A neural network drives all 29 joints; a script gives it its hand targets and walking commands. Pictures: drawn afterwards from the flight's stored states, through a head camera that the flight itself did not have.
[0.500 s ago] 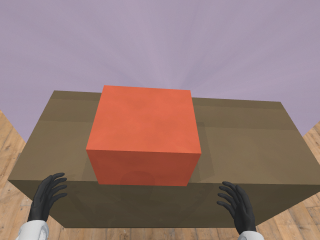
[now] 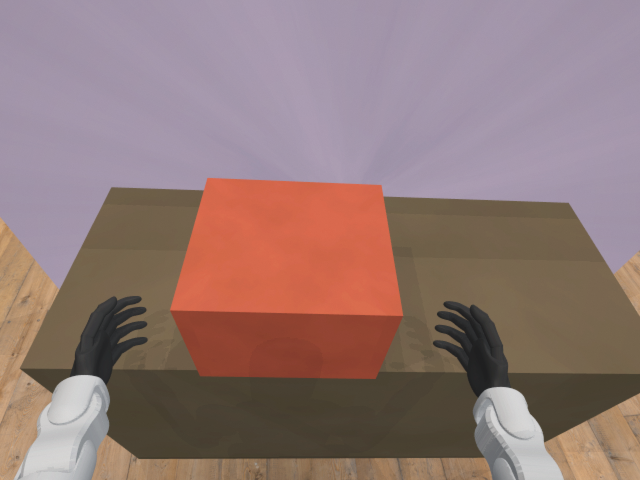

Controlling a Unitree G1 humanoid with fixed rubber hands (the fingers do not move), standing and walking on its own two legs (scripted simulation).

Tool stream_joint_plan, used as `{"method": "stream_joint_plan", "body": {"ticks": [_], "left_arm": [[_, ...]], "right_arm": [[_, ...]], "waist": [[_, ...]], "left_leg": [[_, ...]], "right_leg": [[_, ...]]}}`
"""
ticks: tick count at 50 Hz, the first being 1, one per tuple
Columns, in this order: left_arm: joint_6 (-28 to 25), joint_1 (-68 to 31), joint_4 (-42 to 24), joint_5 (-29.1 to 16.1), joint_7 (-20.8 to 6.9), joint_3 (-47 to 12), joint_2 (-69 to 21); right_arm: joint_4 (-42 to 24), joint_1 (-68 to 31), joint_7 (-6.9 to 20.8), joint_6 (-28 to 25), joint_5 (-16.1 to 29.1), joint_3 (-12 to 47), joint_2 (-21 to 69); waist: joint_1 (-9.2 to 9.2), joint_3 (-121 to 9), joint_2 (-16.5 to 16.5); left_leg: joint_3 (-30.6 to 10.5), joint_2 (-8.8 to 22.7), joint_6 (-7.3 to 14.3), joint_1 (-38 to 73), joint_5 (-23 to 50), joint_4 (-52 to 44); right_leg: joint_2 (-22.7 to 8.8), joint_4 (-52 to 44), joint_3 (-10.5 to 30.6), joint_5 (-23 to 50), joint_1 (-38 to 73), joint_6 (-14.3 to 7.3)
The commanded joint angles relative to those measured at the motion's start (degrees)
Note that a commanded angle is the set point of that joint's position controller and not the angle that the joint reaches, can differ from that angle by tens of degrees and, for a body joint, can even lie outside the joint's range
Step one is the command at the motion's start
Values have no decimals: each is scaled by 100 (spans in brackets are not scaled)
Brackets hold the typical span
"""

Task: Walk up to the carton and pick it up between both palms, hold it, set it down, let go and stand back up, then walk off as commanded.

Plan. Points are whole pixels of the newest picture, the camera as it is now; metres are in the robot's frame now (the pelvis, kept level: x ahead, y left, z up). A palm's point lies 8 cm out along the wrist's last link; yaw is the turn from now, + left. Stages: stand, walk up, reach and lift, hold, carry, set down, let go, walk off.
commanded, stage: reach and lift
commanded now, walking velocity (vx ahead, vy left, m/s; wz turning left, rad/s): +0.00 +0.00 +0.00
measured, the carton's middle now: (292, 279) +0.42 +0.04 -0.03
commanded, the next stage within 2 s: none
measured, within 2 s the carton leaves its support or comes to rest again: neither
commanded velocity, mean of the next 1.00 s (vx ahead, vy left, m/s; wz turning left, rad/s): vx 0.00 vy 0.00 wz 0.00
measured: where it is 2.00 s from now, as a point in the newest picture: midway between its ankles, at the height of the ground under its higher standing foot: outside the picture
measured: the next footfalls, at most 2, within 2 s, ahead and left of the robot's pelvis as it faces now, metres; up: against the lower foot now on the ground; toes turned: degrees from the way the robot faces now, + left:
none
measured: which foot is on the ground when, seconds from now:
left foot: down 0.00-1.00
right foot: down 0.00-1.00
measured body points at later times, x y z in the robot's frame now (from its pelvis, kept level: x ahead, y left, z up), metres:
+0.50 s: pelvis -0.01 +0.01 +0.00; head +0.01 +0.02 +0.45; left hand +0.36 +0.26 +0.08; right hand +0.35 -0.19 +0.07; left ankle +0.03 +0.16 -0.72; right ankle +0.01 -0.06 -0.72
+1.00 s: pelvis +0.00 +0.01 +0.01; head +0.04 +0.03 +0.45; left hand +0.42 +0.27 +0.12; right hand +0.42 -0.18 +0.12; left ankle +0.03 +0.16 -0.72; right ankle +0.01 -0.06 -0.72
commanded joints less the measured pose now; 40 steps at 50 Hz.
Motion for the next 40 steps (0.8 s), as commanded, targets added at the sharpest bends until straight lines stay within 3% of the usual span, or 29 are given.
{"method": "stream_joint_plan", "body": {"ticks": [1, 3, 4, 5, 8, 9, 10, 11, 12, 14, 15, 16, 17, 19, 21, 22, 24, 25, 27, 28, 29, 30, 33, 34, 35, 37, 38, 39, 40], "left_arm": [[-276, -2289, -1988, -497, -69, 755, 2072], [-54, -2380, -1830, -494, -126, 658, 1866], [30, -2703, -1592, -494, -134, 736, 1973], [67, -2640, -2055, -441, -62, 717, 1883], [302, -2881, -1445, -376, -119, 808, 1864], [369, -3278, -1433, -380, -152, 733, 1905], [452, -3496, -1123, -329, -189, 808, 2017], [465, -3373, -1386, -327, -135, 864, 1969], [570, -4006, -1181, -368, -90, 845, 2088], [669, -3890, -1152, -361, -96, 792, 1938], [711, -3937, -1021, -283, -95, 971, 1962], [795, -3913, -919, -276, -98, 802, 1913], [868, -4243, -728, -234, -112, 862, 1869], [990, -4335, -651, -119, -75, 958, 2002], [1154, -4945, -309, -184, -100, 760, 1921], [1146, -4729, -426, -142, -85, 800, 1928], [1189, -5165, -776, -134, -42, 768, 2064], [1235, -5600, -340, -270, -59, 687, 2067], [1268, -5230, -284, -246, -31, 596, 1927], [1308, -5464, 18, -187, -51, 698, 2093], [1399, -5861, -54, -161, -26, 629, 2010], [1396, -5904, -185, -211, -5, 583, 2076], [1442, -6074, -211, -270, 29, 584, 2209], [1482, -6693, 39, -301, 13, 593, 2359], [1529, -6489, 527, -351, -16, 444, 2190], [1490, -6478, 330, -297, 6, 431, 2185], [1474, -6870, 178, -341, 27, 320, 2199], [1505, -6788, 287, -372, 19, 419, 2365], [1495, -6425, 216, -358, 6, 424, 2251]], "right_arm": [[-1503, -2181, -138, -227, 192, -82, -904], [-1244, -2284, -162, -98, 249, -35, -861], [-1290, -2595, -174, -33, 231, 8, -955], [-1393, -2622, -145, -48, 225, -191, -1053], [-1057, -2905, -177, 138, 297, -140, -1053], [-912, -3228, -208, 231, 268, -294, -1100], [-853, -3378, -241, 306, 308, -206, -986], [-1040, -3263, -230, 302, 333, -161, -1010], [-1054, -4023, -220, 369, 316, -406, -1254], [-908, -3867, -191, 458, 402, -298, -1093], [-955, -4104, -221, 485, 413, -279, -1120], [-698, -4094, -196, 542, 449, -346, -1184], [-381, -4346, -206, 607, 356, -394, -1193], [-468, -4513, -217, 616, 468, -311, -1228], [-115, -5150, -227, 761, 410, -382, -1230], [-181, -4957, -219, 741, 418, -397, -1241], [-165, -5309, -236, 821, 452, -479, -1371], [-230, -5788, -254, 833, 400, -562, -1381], [-63, -5588, -210, 862, 414, -504, -1350], [289, -5724, -234, 936, 391, -643, -1455], [592, -6042, -221, 990, 315, -720, -1538], [377, -6211, -216, 974, 399, -647, -1534], [353, -6461, -203, 988, 399, -643, -1635], [605, -6922, -239, 1046, 315, -760, -1676], [788, -6842, -234, 1071, 385, -631, -1593], [790, -6844, -205, 1052, 479, -581, -1700], [868, -7064, -200, 1050, 476, -727, -1718], [662, -7199, -221, 1002, 513, -703, -1800], [917, -6921, -217, 1001, 528, -655, -1816]], "waist": [[220, -2433, 422], [74, -2408, 357], [149, -2578, 410], [163, -2775, 607], [181, -2606, 357], [15, -2616, 383], [111, -2515, 441], [214, -2759, 522], [177, -2866, 441], [165, -2847, 364], [353, -2797, 292], [203, -2879, 420], [186, -2799, 355], [368, -2884, 497], [241, -2907, 496], [254, -2997, 371], [274, -3340, 589], [210, -3321, 348], [236, -3318, 350], [222, -3235, 367], [92, -3229, 505], [218, -3415, 584], [232, -3687, 516], [157, -3726, 504], [145, -3495, 406], [206, -3668, 447], [82, -4127, 673], [197, -4229, 521], [197, -4202, 454]], "left_leg": [[344, -201, 342, -700, 886, -1062], [316, -170, 351, -600, 1020, -1105], [300, -209, 388, -690, 1074, -1096], [317, -169, 305, -494, 1278, -1108], [324, -155, 407, -481, 1141, -1143], [320, -120, 420, -481, 1066, -1174], [342, -163, 430, -591, 974, -1158], [350, -178, 425, -527, 1247, -1183], [314, -141, 458, -676, 901, -1208], [333, -117, 498, -610, 1014, -1243], [391, -115, 490, -691, 1064, -1223], [351, -108, 483, -562, 1073, -1234], [350, -108, 486, -645, 1150, -1243], [396, -104, 484, -629, 1233, -1212], [373, -109, 523, -721, 955, -1222], [387, -81, 533, -637, 1040, -1256], [402, -94, 483, -615, 1216, -1159], [370, -86, 525, -811, 933, -1161], [370, -66, 515, -685, 1294, -1159], [381, -53, 516, -705, 1139, -1179], [374, -56, 488, -691, 1085, -1212], [380, -70, 450, -736, 1133, -1159], [444, -73, 431, -532, 1444, -1082], [416, -105, 450, -701, 1371, -1066], [403, -93, 481, -845, 1164, -1074], [393, -102, 479, -582, 1411, -1095], [375, -78, 407, -532, 1542, -1004], [433, -104, 423, -529, 1658, -964], [423, -106, 394, -519, 1955, -942]], "right_leg": [[-742, -1402, 1561, 2667, 2189, 849], [-722, -1450, 1515, 3069, 2206, 878], [-694, -1395, 1485, 3124, 2257, 837], [-620, -1357, 1353, 3155, 2265, 777], [-658, -1482, 1466, 2867, 2189, 829], [-631, -1515, 1386, 2770, 2143, 832], [-648, -1493, 1445, 2699, 2172, 831], [-647, -1491, 1467, 2899, 2249, 816], [-578, -1453, 1372, 2331, 2087, 798], [-554, -1494, 1364, 2367, 2178, 807], [-582, -1572, 1500, 2206, 2092, 824], [-520, -1519, 1398, 2302, 2048, 802], [-514, -1531, 1370, 2368, 2040, 791], [-505, -1498, 1389, 2401, 2082, 775], [-469, -1536, 1373, 2038, 1900, 746], [-429, -1541, 1289, 2120, 2036, 766], [-434, -1432, 1302, 2396, 2104, 749], [-435, -1485, 1372, 2045, 1994, 772], [-392, -1409, 1273, 2424, 2007, 765], [-388, -1471, 1259, 2094, 1961, 741], [-378, -1484, 1223, 2106, 1855, 750], [-368, -1437, 1242, 2134, 1910, 721], [-283, -1397, 1108, 2493, 1928, 714], [-262, -1352, 1045, 2444, 1889, 688], [-314, -1427, 1132, 2286, 1774, 718], [-244, -1363, 974, 2638, 1778, 696], [-262, -1329, 937, 2762, 1669, 670], [-210, -1318, 918, 3025, 1734, 709], [-182, -1247, 865, 3403, 1868, 671]]}}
